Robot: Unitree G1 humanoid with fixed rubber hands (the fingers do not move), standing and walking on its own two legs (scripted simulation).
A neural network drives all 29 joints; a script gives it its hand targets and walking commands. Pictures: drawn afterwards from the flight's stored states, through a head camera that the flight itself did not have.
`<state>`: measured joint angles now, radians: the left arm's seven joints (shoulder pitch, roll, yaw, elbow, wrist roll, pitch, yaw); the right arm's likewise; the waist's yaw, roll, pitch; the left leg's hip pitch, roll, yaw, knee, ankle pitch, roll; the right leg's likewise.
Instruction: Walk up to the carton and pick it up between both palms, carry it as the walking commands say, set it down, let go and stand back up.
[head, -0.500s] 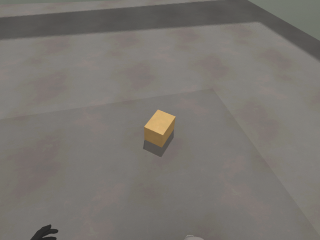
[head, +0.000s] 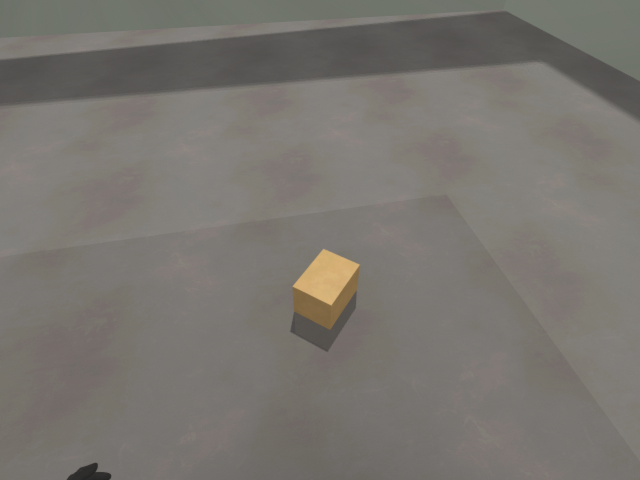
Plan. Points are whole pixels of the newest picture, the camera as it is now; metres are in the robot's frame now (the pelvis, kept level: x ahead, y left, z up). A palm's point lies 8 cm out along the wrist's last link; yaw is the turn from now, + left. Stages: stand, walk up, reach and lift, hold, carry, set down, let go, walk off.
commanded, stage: walk up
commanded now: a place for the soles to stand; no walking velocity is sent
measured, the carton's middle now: (326, 288) +0.94 -0.03 -0.67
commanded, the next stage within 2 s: none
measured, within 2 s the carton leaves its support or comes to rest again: neither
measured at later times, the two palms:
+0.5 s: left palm (93, 452) +0.21 +0.30 -0.08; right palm out of the picture +0.15 -0.33 -0.10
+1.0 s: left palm (102, 396) +0.29 +0.33 -0.09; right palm (562, 435) +0.22 -0.31 -0.07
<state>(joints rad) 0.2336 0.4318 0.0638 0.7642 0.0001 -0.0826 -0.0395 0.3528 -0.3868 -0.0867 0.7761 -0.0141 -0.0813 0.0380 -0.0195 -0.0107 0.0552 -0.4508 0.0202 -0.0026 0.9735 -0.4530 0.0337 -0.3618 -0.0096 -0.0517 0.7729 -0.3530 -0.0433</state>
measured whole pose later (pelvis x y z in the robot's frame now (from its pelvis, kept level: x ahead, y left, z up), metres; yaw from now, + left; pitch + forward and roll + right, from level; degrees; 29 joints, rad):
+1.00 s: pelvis +0.18 +0.01 +0.00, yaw -1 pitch -1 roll -1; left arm 0.24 0.44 0.07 0.80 0.00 -0.06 -0.04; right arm 0.35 -0.39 -0.09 0.80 -0.03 -0.12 0.00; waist -0.03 -0.04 0.04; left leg -0.39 0.03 0.05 0.76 -0.36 0.03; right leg -0.60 -0.01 0.05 1.06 -0.39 -0.04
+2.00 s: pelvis +0.34 -0.03 -0.01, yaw -2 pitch -2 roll +1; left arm 0.24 0.43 0.06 0.84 0.00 -0.05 0.00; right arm 0.32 -0.40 -0.07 0.80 -0.02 -0.07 -0.02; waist -0.02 -0.02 0.07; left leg -0.43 0.05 0.04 0.96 -0.50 0.02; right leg -0.48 0.00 -0.02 0.84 -0.33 -0.05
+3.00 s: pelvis +0.36 -0.03 -0.01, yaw -1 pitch +0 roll +1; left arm 0.23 0.43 0.05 0.86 0.00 -0.04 0.00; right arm 0.30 -0.40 -0.07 0.87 -0.04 -0.07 -0.01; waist -0.02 -0.02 0.04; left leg -0.40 0.05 0.04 0.84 -0.45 -0.01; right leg -0.49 0.01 -0.04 0.85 -0.36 -0.05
